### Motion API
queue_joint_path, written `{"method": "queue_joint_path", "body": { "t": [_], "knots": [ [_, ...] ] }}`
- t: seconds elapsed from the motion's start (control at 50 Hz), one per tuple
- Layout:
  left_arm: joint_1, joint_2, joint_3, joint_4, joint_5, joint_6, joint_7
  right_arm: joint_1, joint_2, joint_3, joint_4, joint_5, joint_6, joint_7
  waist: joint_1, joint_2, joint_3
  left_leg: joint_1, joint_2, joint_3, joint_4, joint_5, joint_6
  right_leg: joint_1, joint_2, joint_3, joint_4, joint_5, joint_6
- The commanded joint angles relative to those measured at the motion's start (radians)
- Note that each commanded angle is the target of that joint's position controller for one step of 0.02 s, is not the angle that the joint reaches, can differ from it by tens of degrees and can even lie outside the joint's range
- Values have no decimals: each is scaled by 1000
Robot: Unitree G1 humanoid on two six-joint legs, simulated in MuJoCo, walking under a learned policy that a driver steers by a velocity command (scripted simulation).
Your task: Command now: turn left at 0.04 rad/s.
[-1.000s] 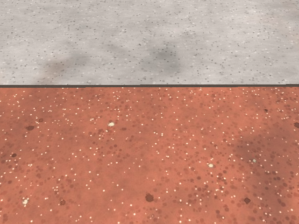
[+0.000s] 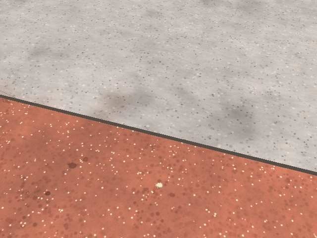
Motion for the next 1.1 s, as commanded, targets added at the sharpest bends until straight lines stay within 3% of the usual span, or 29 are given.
{"method": "queue_joint_path", "body": {
  "t": [0.02, 0.18, 0.54, 0.58, 0.6, 0.64, 0.68, 0.72, 0.76, 0.78, 0.8, 0.82, 0.84, 0.86, 0.88, 0.9, 0.94, 1.0, 1.1],
  "knots": [
    [-21, 97, 28, -44, -4, -13, 8, -3, -119, -27, -50, 5, -24, -7, -3, 63, -2, -112, 64, -71, -156, 80, 37, 107, -20, 16, -30, 126, -23],
    [-4, 103, 36, 24, -11, -2, 17, 22, -103, -25, -17, 11, -26, -8, -7, 21, -16, -72, 48, -50, -136, 193, 39, 137, -27, 21, -21, 207, -13],
    [-3, 99, 38, 183, -17, 19, 35, 59, -91, -24, 103, 15, -25, -15, -6, 21, 15, -47, 28, -19, -166, 213, 32, 157, -25, 15, -49, 197, -12],
    [11, 82, 35, 207, -20, 22, 36, 91, -104, -29, 128, 21, -19, -19, -13, 55, 15, -44, 28, -37, -211, -67, 57, 128, 26, -43, -7, -44, -14],
    [-5, 82, 36, 204, -26, 19, 35, 97, -140, -40, 128, 28, -16, -22, -27, 102, 50, -52, 62, -100, -256, -276, 95, 55, 60, -83, 61, -192, -19],
    [-86, 75, 31, 161, -36, -9, 25, 128, -205, -59, 126, 40, -27, -25, -63, 204, 150, -54, 241, -351, -392, -515, 203, -128, 39, -86, 226, -235, -42],
    [-112, 78, 31, 141, -51, -46, 7, 117, -197, -60, 126, 37, -52, -27, -59, 209, 214, -8, 330, -454, -430, -410, 260, -264, -33, -22, 323, -270, -82],
    [-89, 80, 31, 145, -56, -74, -12, 85, -179, -58, 119, 47, -62, -23, -34, 167, 189, 59, 306, -368, -387, -247, 228, -247, -61, -22, 207, -284, -113],
    [54, 74, 42, 215, -52, -86, -24, 23, -182, -58, 111, 60, -55, -15, 44, 130, 108, -70, 201, -195, -303, -106, 166, 104, 12, -113, -20, -40, -102],
    [158, 87, 55, 263, -43, -82, -24, 21, -173, -55, 107, 53, -54, -13, 79, 105, 57, -142, 149, -135, -215, -12, 143, 275, 52, -124, -30, 23, -83],
    [278, 132, 71, 289, -38, -81, -22, -5, -124, -39, 94, 45, -59, -11, 129, -32, 13, -236, 65, -24, 51, 94, 88, 405, -61, 61, -120, -55, -117],
    [381, 255, 91, 292, -41, -83, -23, 9, -57, -24, 53, 34, -75, -14, 128, -315, -54, -439, -56, 72, 390, -119, 18, 537, -312, 521, -298, -158, -258],
    [346, 204, 66, 290, -21, -95, -31, 5, -90, -34, 43, 63, -89, -14, 99, -256, -40, -527, -39, -43, 588, -229, 32, 476, -391, 731, -381, -342, -341],
    [237, 153, 48, 256, -25, -104, -32, -12, -120, -40, 39, 82, -100, -8, 60, -157, 67, -603, 31, -67, 657, -145, 62, 411, -373, 629, -377, -395, -316],
    [169, 122, 37, 230, -24, -107, -35, -17, -127, -42, 50, 77, -107, -2, 40, -106, 95, -604, 73, -51, 646, -38, 81, 368, -318, 499, -382, -349, -273],
    [133, 115, 29, 215, -23, -107, -38, -22, -129, -48, 58, 62, -111, -2, 24, -76, 102, -586, 100, -38, 594, 45, 87, 341, -277, 399, -390, -234, -239],
    [159, 80, 14, 222, -18, -99, -35, -29, -129, -57, 64, 44, -105, 8, 17, -81, 80, -517, 123, -10, 509, 140, 74, 320, -216, 245, -401, -18, -202],
    [222, 111, 14, 236, -16, -89, -18, -95, -91, -51, 43, 38, -90, 15, 27, -61, 78, -542, 119, 32, 401, 215, 31, 327, -199, 150, -413, 190, -221],
    [249, 141, 16, 229, -18, -80, 0, -290, -65, -31, -22, 43, -90, 27, 64, -66, 117, -467, 82, 74, 101, 390, 4, 254, -177, 55, -456, 223, -216]
  ]
}}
